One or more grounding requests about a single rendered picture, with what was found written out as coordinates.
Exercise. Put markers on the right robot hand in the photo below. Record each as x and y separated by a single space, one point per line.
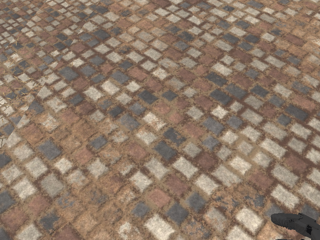
300 222

